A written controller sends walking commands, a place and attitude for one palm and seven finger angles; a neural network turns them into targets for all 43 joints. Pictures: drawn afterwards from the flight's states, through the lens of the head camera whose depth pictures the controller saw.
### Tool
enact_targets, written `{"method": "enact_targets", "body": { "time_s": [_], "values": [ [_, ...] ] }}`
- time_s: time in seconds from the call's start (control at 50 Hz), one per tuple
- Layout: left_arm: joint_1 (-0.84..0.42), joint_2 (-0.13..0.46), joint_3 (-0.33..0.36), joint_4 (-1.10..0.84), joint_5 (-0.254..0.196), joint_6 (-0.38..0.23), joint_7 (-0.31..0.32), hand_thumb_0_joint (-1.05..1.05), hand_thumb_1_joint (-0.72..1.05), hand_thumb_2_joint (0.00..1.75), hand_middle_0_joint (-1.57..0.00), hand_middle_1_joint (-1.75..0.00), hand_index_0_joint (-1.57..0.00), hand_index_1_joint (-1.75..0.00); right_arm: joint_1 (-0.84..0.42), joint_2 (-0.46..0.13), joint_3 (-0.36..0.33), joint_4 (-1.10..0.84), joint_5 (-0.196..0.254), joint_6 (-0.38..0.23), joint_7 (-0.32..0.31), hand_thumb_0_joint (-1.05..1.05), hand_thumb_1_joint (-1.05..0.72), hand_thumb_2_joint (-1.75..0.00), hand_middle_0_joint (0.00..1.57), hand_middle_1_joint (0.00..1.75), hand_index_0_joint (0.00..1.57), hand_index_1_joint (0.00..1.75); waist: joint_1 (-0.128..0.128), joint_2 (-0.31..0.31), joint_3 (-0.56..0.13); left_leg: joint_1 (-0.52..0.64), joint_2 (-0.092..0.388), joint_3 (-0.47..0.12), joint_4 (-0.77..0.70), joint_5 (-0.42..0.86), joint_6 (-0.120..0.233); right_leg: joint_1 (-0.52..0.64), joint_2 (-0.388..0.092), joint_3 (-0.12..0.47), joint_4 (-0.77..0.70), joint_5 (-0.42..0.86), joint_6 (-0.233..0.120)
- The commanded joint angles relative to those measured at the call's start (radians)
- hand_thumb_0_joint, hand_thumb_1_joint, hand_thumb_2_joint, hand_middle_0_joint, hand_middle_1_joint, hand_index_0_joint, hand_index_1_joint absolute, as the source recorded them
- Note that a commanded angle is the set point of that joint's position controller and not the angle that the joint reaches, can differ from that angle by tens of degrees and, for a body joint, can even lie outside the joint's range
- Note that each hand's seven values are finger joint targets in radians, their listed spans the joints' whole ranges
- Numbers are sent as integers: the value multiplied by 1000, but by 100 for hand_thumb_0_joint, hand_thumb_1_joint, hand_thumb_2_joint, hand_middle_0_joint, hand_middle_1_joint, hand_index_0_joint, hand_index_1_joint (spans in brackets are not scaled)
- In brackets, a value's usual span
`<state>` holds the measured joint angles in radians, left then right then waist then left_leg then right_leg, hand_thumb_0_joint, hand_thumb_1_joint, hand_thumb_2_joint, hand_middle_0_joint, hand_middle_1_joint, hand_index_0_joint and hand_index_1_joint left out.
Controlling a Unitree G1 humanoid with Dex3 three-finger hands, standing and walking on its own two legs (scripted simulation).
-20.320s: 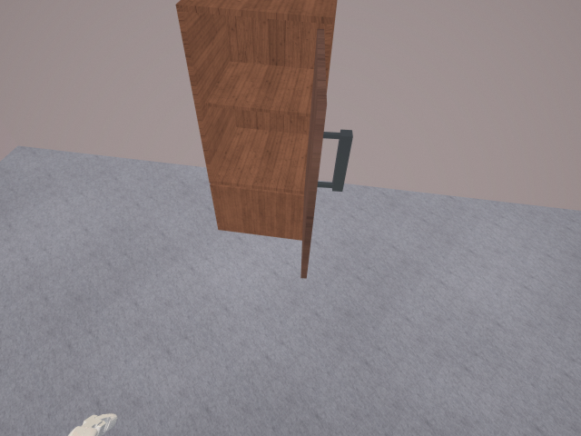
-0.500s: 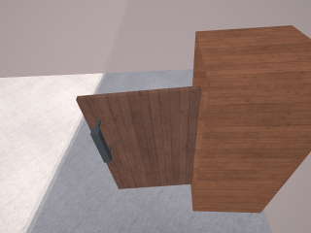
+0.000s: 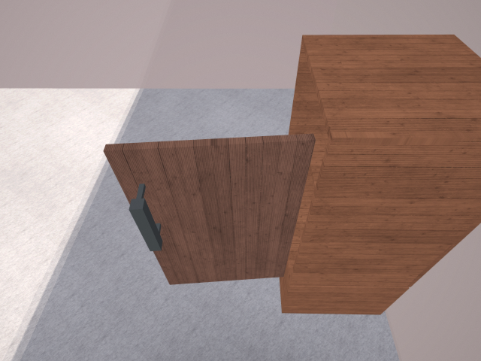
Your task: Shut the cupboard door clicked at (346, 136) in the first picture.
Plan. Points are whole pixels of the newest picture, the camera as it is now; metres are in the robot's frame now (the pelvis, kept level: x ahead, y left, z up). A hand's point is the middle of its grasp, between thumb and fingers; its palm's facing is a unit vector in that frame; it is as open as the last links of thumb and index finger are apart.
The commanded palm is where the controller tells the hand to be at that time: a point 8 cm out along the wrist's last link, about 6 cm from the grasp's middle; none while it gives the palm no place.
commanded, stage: look again from close up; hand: left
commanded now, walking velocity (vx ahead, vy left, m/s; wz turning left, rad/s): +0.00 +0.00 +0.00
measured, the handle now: (149, 218) +0.39 +0.22 -0.04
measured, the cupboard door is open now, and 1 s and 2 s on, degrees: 95 95 95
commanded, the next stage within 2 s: shuffle to correct the standing spot in 0.62 s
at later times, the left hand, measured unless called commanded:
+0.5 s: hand out of the picture -0.02 +0.13 -0.17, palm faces +0.02 -0.99 -0.16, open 7.4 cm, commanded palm none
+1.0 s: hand out of the picture -0.02 +0.14 -0.18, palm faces +0.04 -0.97 -0.22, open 7.3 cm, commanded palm none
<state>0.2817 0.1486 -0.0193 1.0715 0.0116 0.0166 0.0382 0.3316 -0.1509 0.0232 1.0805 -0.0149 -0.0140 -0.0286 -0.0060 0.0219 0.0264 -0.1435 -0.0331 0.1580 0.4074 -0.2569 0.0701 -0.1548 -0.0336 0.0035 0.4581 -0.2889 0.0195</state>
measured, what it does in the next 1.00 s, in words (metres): stands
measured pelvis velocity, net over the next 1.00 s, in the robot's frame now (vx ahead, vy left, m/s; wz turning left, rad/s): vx -0.02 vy -0.03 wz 0.04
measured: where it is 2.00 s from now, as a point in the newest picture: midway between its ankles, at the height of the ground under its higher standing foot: outside the picture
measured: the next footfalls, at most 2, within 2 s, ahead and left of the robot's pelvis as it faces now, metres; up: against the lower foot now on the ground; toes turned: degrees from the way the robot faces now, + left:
none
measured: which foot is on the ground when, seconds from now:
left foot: down 0.00-1.00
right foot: down 0.00-1.00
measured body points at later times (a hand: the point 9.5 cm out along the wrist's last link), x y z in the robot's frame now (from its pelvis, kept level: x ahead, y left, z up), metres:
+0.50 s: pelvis +0.00 -0.02 +0.00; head +0.01 -0.02 +0.45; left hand -0.02 +0.19 -0.16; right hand +0.00 -0.23 -0.16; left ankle -0.02 +0.07 -0.74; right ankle -0.03 -0.13 -0.74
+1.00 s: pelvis -0.02 -0.03 -0.01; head +0.01 -0.04 +0.44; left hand -0.02 +0.19 -0.16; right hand -0.01 -0.25 -0.17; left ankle -0.02 +0.07 -0.74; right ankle -0.03 -0.13 -0.74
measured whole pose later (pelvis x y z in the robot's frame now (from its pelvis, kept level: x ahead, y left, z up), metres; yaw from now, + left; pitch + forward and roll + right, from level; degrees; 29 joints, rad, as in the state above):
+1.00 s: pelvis -0.02 -0.03 -0.01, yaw +2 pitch +0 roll +0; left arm 0.29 0.14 -0.01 1.04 0.02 0.00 0.06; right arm 0.28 -0.15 -0.01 1.05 -0.01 0.01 -0.02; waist -0.01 0.02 0.07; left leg -0.25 0.01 0.10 0.52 -0.26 0.03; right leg -0.22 0.00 -0.05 0.52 -0.29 -0.02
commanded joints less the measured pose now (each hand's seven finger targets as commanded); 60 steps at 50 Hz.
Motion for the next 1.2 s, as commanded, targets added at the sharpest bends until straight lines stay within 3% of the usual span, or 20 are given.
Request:
{"method": "enact_targets", "body": {
  "time_s": [0.0, 0.12, 0.18, 0.36, 0.46, 0.7, 0.82, 0.9, 0.92, 0.94, 0.96, 0.98, 1.0, 1.02, 1.06, 1.1, 1.14, 1.18],
  "values": [
    [74, 83, 11, -15, -2, -23, 6, 0, 90, 90, -20, -30, -20, -30, 50, -96, -17, -21, 5, -14, -7, 0, -90, -90, 20, 30, 20, 30, 5, -38, 45, 13, 156, -156, -90, 220, -18, -61, -69, 66, -71, 187, -58],
    [97, 69, 7, 5, 1, -27, 8, 0, 90, 90, -20, -30, -20, -30, 39, -92, -18, -9, 6, -13, -7, 0, -90, -90, 20, 30, 20, 30, 1, -51, 50, 32, 157, -153, -97, 204, -19, -75, -68, 74, -87, 185, -56],
    [104, 67, 7, 11, 1, -28, 8, 0, 90, 90, -20, -30, -20, -30, 35, -90, -18, -4, 6, -16, -8, 0, -90, -90, 20, 30, 20, 30, 1, -21, 45, 35, 156, -151, -98, 215, -19, -69, -67, 73, -89, 186, -56],
    [118, 59, 4, 28, 0, -32, 8, 0, 90, 90, -20, -30, -20, -30, 30, -78, -17, 10, 8, -16, -9, 0, -90, -90, 20, 30, 20, 30, 4, -17, 50, 32, 156, -147, -98, 196, -20, -59, -67, 77, -105, 192, -57],
    [123, 56, 4, 28, 0, -37, 8, 0, 90, 90, -20, -30, -20, -30, 38, -72, -17, 17, 8, -18, -10, 0, -90, -90, 20, 30, 20, 30, 5, -46, 43, 32, 156, -145, -88, 207, -22, -45, -70, 78, -105, 230, -60],
    [128, 49, 5, 28, -2, -37, 10, 0, 90, 90, -20, -30, -20, -30, 58, -57, -16, 32, 6, -18, -11, 0, -90, -90, 20, 30, 20, 30, 6, -33, 52, 20, 157, -145, -95, 189, -26, -48, -69, 80, -106, 211, -64],
    [119, 80, 24, -10, -3, -26, 19, 0, 90, 90, -20, -30, -20, -30, 37, -66, -33, -5, 12, -14, -15, 0, -90, -90, 20, 30, 20, 30, 11, -21, 19, 23, 172, -162, -40, 429, -24, -54, -84, 67, -23, 339, -56],
    [116, 84, 35, -36, 0, -17, 20, 0, 90, 90, -20, -30, -20, -30, 14, -79, -48, -33, 10, 0, -14, 0, -90, -90, 20, 30, 20, 30, 13, -13, -15, 15, 180, -172, 0, 432, -18, -75, -82, 59, 16, 306, -57],
    [107, 131, 32, -49, 10, -24, 46, 0, 90, 90, -20, -30, -20, -30, -57, -134, -57, -113, 25, -1, -5, 0, -90, -90, 20, 30, 20, 30, 3, -58, 15, -67, 204, -163, 172, 451, -43, -90, -128, 56, -25, 512, -31],
    [82, 152, 44, -105, 6, -34, 39, 0, 90, 90, -20, -30, -20, -30, -7, -87, -59, -128, 13, 9, 10, 0, -90, -90, 20, 30, 20, 30, -11, -116, -54, -132, 106, -149, 169, 49, -46, -37, -160, 110, -22, 336, -73],
    [59, 178, 54, -108, 6, -47, 29, 0, 90, 90, -20, -30, -20, -30, -31, -66, -58, -124, 1, 13, 16, 0, -90, -90, 20, 30, 20, 30, -8, -42, -91, -123, 56, -113, 185, -31, -52, -13, -217, 158, -25, 407, -118],
    [47, 174, 48, -110, 3, -52, 25, 0, 90, 90, -20, -30, -20, -30, -14, -51, -54, -123, 2, 16, 16, 0, -90, -90, 20, 30, 20, 30, -18, -98, -104, -115, 59, -112, 189, -71, -54, -28, -222, 159, -44, 295, -143],
    [37, 157, 45, -121, 5, -54, 24, 0, 90, 90, -20, -30, -20, -30, -6, -52, -53, -124, 0, 16, 18, 0, -90, -90, 20, 30, 20, 30, -24, -115, -89, -99, 60, -116, 172, -72, -55, -69, -207, 164, -63, 179, -149],
    [17, 149, 43, -123, 6, -53, 22, 0, 90, 90, -20, -30, -20, -30, 2, -54, -52, -118, -1, 15, 20, 0, -90, -90, 20, 30, 20, 30, -33, -107, -58, -73, 65, -121, 141, -61, -53, -121, -186, 143, -71, 67, -140],
    [-4, 134, 37, -124, 8, -45, 14, 0, 90, 90, -20, -30, -20, -30, 6, -63, -49, -109, -8, 12, 24, 0, -90, -90, 20, 30, 20, 30, -32, -29, 17, -50, 85, -152, 92, -53, -43, -217, -123, 94, -83, -148, -109],
    [3, 128, 38, -124, 14, -32, 7, 0, 90, 90, -20, -30, -20, -30, -1, -100, -51, -114, -17, 17, 27, 0, -90, -90, 20, 30, 20, 30, -21, -15, 128, -170, 105, -208, 22, -234, -20, -243, -60, 63, -66, -339, -88],
    [31, 126, 39, -120, 18, -25, 2, 0, 90, 90, -20, -30, -20, -30, -9, -128, -54, -123, -21, 19, 29, 0, -90, -90, 20, 30, 20, 30, -8, -27, 164, -240, 112, -233, -30, -344, -8, -229, -31, 42, -37, -378, -81],
    [41, 117, 40, -120, 19, -25, -4, 0, 90, 90, -20, -30, -20, -30, -7, -135, -52, -124, -22, 13, 27, 0, -90, -90, 20, 30, 20, 30, -3, 6, 167, -260, 132, -277, -91, -380, 6, -206, -5, 16, 15, -317, -76]
  ]
}}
